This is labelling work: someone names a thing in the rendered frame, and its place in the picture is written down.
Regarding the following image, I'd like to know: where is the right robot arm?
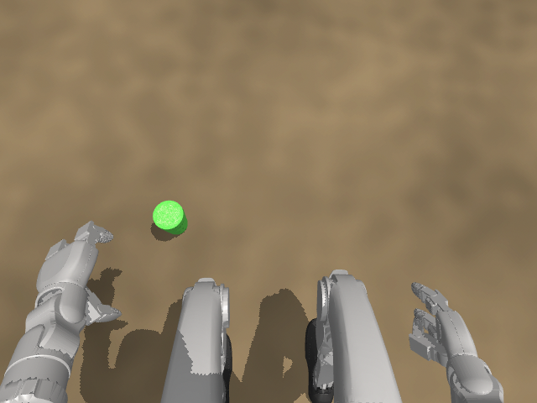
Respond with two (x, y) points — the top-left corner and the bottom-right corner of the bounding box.
(446, 355), (504, 403)

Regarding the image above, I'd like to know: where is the right robot hand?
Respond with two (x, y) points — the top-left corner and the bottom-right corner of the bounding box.
(409, 282), (478, 367)

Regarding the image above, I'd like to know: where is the cup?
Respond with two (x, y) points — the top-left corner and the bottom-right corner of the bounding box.
(153, 201), (188, 234)

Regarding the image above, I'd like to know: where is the left robot arm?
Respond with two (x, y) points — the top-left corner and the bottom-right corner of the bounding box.
(0, 282), (87, 403)

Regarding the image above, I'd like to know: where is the right robot foot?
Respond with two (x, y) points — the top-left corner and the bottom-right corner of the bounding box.
(305, 318), (334, 403)

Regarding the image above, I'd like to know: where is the left robot hand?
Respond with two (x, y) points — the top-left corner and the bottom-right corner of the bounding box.
(36, 221), (122, 326)

